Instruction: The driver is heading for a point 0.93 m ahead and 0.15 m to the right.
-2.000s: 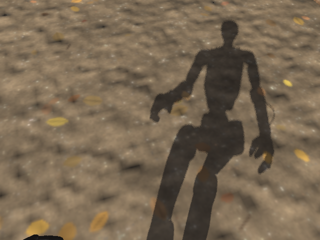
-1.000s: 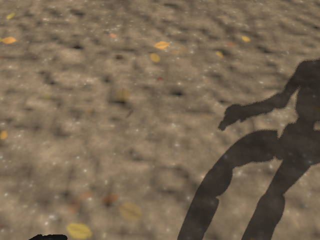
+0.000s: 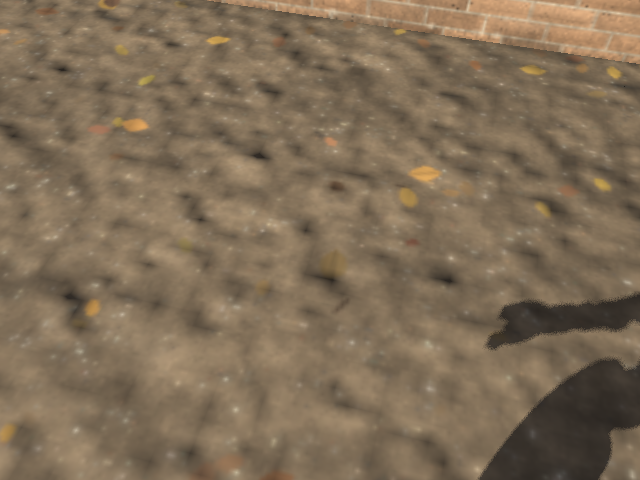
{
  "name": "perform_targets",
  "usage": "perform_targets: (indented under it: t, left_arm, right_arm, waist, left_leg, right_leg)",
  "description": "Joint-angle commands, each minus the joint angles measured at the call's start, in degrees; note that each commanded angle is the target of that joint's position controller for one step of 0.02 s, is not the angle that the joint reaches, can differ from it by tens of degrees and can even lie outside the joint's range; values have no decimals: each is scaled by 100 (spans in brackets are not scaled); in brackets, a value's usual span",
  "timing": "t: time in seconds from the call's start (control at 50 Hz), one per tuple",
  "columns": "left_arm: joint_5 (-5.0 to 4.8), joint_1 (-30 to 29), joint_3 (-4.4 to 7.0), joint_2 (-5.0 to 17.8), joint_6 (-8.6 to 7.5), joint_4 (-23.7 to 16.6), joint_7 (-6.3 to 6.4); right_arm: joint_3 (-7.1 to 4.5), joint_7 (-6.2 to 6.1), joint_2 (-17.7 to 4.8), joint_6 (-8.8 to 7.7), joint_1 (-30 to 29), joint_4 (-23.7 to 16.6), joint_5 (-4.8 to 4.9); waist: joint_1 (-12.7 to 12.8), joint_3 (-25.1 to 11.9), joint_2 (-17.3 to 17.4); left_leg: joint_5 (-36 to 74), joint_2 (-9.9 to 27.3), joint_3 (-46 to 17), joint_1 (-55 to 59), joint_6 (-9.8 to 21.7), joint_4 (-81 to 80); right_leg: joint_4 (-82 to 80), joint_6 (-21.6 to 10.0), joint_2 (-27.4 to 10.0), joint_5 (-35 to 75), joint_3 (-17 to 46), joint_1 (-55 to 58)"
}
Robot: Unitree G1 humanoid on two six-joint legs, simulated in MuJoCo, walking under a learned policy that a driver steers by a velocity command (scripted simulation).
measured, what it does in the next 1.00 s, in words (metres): walks ahead: right foot, then left foot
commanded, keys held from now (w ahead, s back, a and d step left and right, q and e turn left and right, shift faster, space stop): w+e+shift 0.42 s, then w+q+shift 0.58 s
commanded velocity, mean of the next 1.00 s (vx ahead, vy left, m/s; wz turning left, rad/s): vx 0.88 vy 0.00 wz -0.22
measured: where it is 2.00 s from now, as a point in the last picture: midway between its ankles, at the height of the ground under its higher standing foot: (447, 147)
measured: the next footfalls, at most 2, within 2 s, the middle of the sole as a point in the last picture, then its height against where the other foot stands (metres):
right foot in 0.38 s outside the picture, level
left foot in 0.84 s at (477, 369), level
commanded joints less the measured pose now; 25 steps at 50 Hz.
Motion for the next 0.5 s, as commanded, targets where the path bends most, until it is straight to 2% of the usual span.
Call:
perform_targets:
  t: [0.02, 0.06, 0.08, 0.1, 0.12, 0.16, 0.24, 0.28, 0.3, 0.32, 0.34, 0.36, 0.38, 0.4, 0.42, 0.44, 0.46, 0.48, 0.5]
  left_arm:
    - [25, -436, 54, 370, -216, -478, -126]
    - [-5, -561, 6, 304, -257, -572, -176]
    - [728, -886, -5, 354, -15, -607, -419]
    - [666, -907, 6, 324, 81, -645, -531]
    - [559, -905, 0, 332, 115, -637, -597]
    - [461, -1032, -15, 339, 111, -665, -663]
    - [477, -1758, -144, 208, 42, -896, -753]
    - [469, -2031, -247, 50, 34, -1033, -751]
    - [461, -1887, -285, -12, 34, -1017, -707]
    - [445, -1607, -278, 7, 31, -950, -630]
    - [416, -980, -208, 152, 5, -812, -542]
    - [382, 92, -83, 386, -48, -556, -468]
    - [411, 1514, 131, 755, -101, -105, -360]
    - [395, 1218, 328, 1514, -50, -22, -253]
    - [326, 1520, 408, 1778, 4, -207, -217]
    - [413, 1511, 345, 1565, -1, -19, -162]
    - [428, 1405, 257, 1243, -80, 124, -88]
    - [471, 1075, 133, 869, -193, 123, -38]
    - [460, 725, 8, 590, -284, 118, -21]
  right_arm:
    - [-95, -84, -600, -226, 44, -347, 11]
    - [-83, -46, -647, -287, 291, -269, -48]
    - [-19, 66, -719, -219, 709, -44, -289]
    - [-28, 107, -736, -212, 728, -6, -286]
    - [-12, 114, -729, -221, 727, 24, -262]
    - [20, 106, -682, -256, 765, 116, -254]
    - [41, 51, -663, -265, 1114, 443, -240]
    - [51, 25, -695, -230, 1350, 666, -256]
    - [67, 14, -727, -205, 1238, 715, -253]
    - [64, -6, -837, -173, 1249, 773, -231]
    - [36, -12, -1037, -108, 1278, 831, -235]
    - [-18, 2, -1291, -58, 1184, 793, -182]
    - [-19, 41, -1350, -74, 921, 662, -162]
    - [184, 217, -468, -133, 1065, 223, -170]
    - [162, 257, -698, -302, 164, -235, -174]
    - [164, 246, -779, -372, -440, -407, -106]
    - [256, 203, -590, -408, -126, -255, -30]
    - [295, 192, -521, -372, 91, -64, -82]
    - [327, 219, -426, -264, 420, 85, -173]
  waist:
    - [-192, 293, 660]
    - [-297, 428, 677]
    - [-362, 581, 219]
    - [-338, 753, 450]
    - [-323, 810, 630]
    - [-313, 956, 775]
    - [-492, 1250, 734]
    - [-528, 1322, 767]
    - [-334, 1195, 780]
    - [-127, 846, 882]
    - [258, 327, 985]
    - [790, -311, 1092]
    - [1494, -998, 865]
    - [822, -1240, -805]
    - [1121, -2022, -489]
    - [1139, -1323, -23]
    - [798, -660, 172]
    - [467, -257, 503]
    - [129, -55, 453]
  left_leg:
    - [-990, 1836, -1641, 1511, 467, -1320]
    - [-693, 1730, -1086, 1344, 446, -1400]
    - [-821, 1713, -772, 829, 403, -1620]
    - [-723, 1658, -506, 679, 353, -1681]
    - [-620, 1635, -279, 650, 311, -1705]
    - [-403, 1668, 100, 688, 258, -1760]
    - [157, 1816, 822, 1248, 231, -1901]
    - [1417, 1882, 1198, 1685, 213, -1681]
    - [3082, 1806, 1555, 1657, 138, -1275]
    - [5294, 1826, 1714, 1658, 115, -689]
    - [7082, 1928, 1738, 1650, 135, 324]
    - [7659, 2046, 1673, 1201, 168, 1665]
    - [6505, 1929, 1613, -101, 17, 3526]
    - [58, 893, 1427, -2955, -327, 5648]
    - [-808, 252, 162, -3680, -404, 6703]
    - [-97, 599, -287, -4211, -258, 6697]
    - [162, 854, -120, -3993, -181, 6357]
    - [252, 1106, -118, -3540, -144, 5878]
    - [245, 1221, -171, -3061, -125, 5618]
  right_leg:
    - [1292, 149, -722, 608, 26, -2498]
    - [1589, 203, -829, 987, -121, -2640]
    - [1680, 189, -617, 940, -393, -2341]
    - [1645, 184, -638, 1076, -408, -2334]
    - [1594, 173, -668, 1213, -408, -2338]
    - [1316, 128, -723, 1442, -472, -2370]
    - [189, -203, -833, 1259, -1041, -2305]
    - [-342, -513, -744, 755, -1405, -2139]
    - [-732, -722, -540, 437, -1641, -1532]
    - [-873, -904, -168, 157, -1947, -756]
    - [-849, -1064, 241, -211, -2104, 156]
    - [-973, -1233, 516, -335, -1982, 1543]
    - [-1579, -1417, 513, -138, -1306, 3628]
    - [-2439, -1900, -1044, -1986, 1576, 5458]
    - [-3613, -2201, -1759, -2542, 4206, 5682]
    - [-3918, -1932, -1772, -1661, 3634, 5345]
    - [-3915, -1817, -1786, -676, 2958, 4428]
    - [-3926, -1604, -1570, -139, 2244, 3466]
    - [-4051, -1483, -1309, 147, 1652, 2713]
